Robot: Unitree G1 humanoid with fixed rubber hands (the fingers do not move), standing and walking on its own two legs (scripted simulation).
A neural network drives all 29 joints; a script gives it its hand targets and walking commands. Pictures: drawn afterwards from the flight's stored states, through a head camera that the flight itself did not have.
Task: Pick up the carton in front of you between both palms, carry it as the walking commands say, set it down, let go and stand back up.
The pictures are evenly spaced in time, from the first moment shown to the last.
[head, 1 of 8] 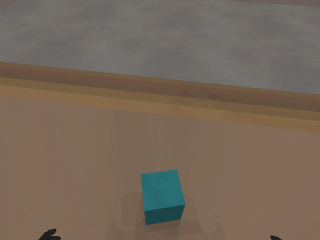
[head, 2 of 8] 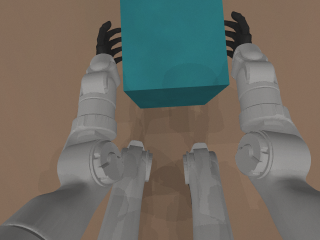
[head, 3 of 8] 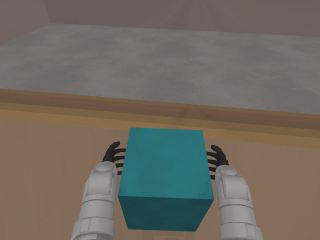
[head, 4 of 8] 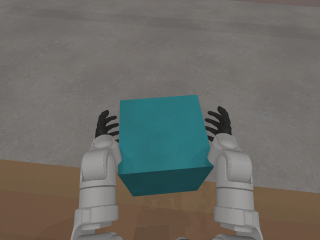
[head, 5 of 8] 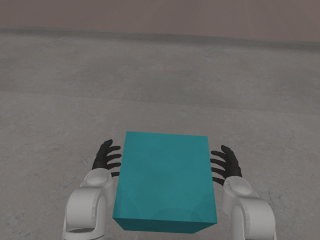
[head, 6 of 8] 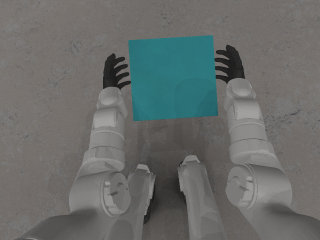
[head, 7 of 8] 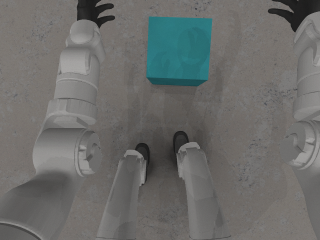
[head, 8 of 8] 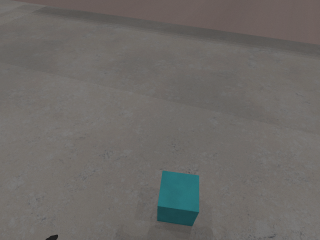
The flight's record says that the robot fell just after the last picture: no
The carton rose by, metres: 0.67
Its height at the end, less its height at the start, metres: -0.71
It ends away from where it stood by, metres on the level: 4.39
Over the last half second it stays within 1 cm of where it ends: yes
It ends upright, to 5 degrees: yes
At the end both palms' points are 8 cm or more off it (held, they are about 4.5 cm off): yes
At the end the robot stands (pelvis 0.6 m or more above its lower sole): yes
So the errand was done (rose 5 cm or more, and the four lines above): yes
